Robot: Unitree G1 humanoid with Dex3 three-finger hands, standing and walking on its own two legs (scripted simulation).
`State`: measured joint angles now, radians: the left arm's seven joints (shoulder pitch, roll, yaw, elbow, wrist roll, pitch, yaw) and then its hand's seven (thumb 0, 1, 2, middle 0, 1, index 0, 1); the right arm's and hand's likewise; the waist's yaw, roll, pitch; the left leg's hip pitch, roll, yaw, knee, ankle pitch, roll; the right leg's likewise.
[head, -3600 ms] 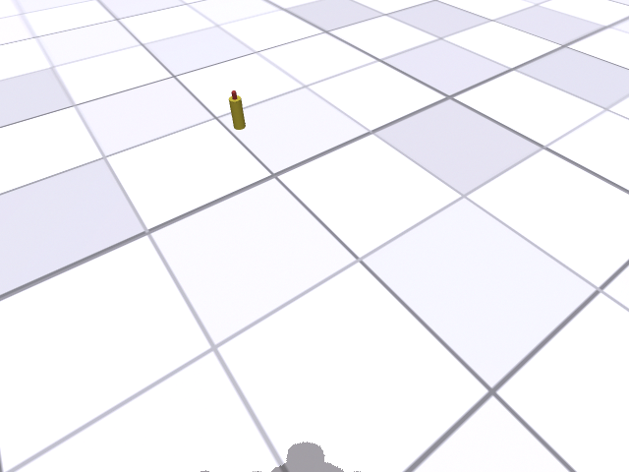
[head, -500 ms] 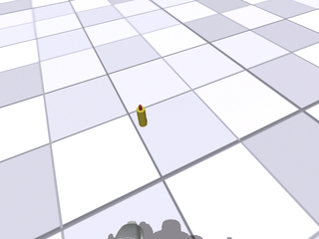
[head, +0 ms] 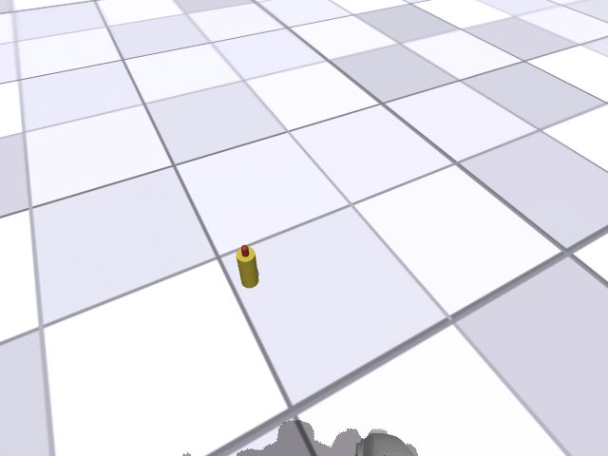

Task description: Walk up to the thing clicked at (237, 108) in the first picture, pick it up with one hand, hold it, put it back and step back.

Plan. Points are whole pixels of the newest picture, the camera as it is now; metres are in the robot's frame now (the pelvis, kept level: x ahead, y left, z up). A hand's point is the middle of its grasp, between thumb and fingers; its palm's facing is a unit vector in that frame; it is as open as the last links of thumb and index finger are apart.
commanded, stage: walk up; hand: left
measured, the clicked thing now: (247, 264) +0.85 +0.21 -0.66
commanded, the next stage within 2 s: none
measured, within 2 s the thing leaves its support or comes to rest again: neither
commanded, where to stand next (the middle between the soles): +0.51 +0.00 m, yaw +0 degrees
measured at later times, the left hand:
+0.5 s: hand (137, 407) +0.22 +0.27 -0.15, palm faces +0.01 -0.92 -0.39, open 7.4 cm
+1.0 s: hand (174, 285) +0.44 +0.26 -0.14, palm faces -0.01 -0.90 -0.43, open 7.4 cm
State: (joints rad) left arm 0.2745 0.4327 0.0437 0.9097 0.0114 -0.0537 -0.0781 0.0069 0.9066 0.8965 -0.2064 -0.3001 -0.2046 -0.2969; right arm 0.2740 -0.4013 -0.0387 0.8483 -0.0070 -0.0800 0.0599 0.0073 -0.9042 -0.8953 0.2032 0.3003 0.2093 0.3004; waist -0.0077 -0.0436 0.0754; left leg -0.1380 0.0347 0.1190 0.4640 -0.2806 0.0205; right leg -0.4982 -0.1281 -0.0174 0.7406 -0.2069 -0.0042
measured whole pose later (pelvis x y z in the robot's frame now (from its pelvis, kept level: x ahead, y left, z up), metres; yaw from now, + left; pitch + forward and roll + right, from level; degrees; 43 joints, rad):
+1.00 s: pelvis +0.37 -0.02 -0.02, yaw +1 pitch -3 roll +0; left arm 0.27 0.41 0.04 0.88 0.01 -0.10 -0.03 0.00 0.90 0.90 -0.21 -0.30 -0.21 -0.30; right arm 0.31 -0.44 -0.04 0.88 -0.01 0.00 0.04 0.01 -0.91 -0.90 0.20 0.30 0.21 0.30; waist 0.00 0.06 0.09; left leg -0.36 0.04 0.00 1.05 -0.47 0.04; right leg -0.34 -0.04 -0.08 0.64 -0.24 -0.02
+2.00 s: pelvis +0.48 +0.01 +0.00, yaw +0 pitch -2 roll +0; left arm 0.04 0.37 -0.01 1.13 0.00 -0.02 -0.01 0.00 0.91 0.90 -0.21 -0.30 -0.21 -0.30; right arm 0.05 -0.37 0.01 1.14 0.00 -0.02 0.01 0.01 -0.91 -0.90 0.20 0.30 0.21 0.30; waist -0.01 0.00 0.06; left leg -0.21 0.04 0.01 0.44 -0.19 -0.02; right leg -0.14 -0.04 -0.04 0.44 -0.26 0.02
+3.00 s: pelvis +0.48 +0.02 +0.01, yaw +1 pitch -3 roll +0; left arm 0.08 0.36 0.00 1.15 0.01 -0.01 0.00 0.01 0.91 0.90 -0.21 -0.30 -0.21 -0.30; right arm 0.06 -0.35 0.00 1.15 -0.01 0.00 0.01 0.01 -0.91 -0.90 0.20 0.30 0.21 0.30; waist 0.00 0.00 0.05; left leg -0.15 0.03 0.01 0.33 -0.13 -0.01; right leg -0.07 -0.05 -0.05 0.30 -0.18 0.04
